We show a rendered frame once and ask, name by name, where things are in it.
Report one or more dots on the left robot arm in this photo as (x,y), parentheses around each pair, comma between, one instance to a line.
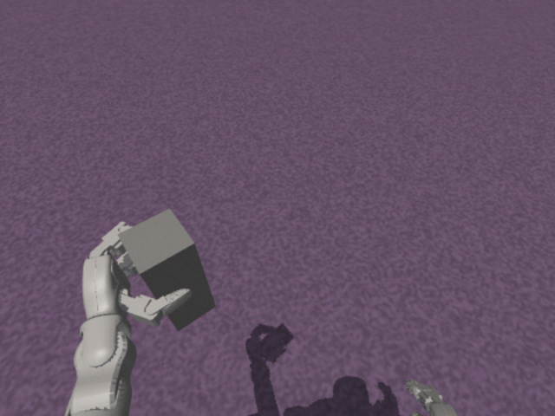
(104,361)

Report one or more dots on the left robot hand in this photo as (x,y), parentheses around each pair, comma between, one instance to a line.
(106,289)

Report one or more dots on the carton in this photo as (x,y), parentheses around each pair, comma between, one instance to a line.
(167,260)

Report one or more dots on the right robot hand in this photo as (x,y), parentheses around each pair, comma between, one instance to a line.
(430,398)

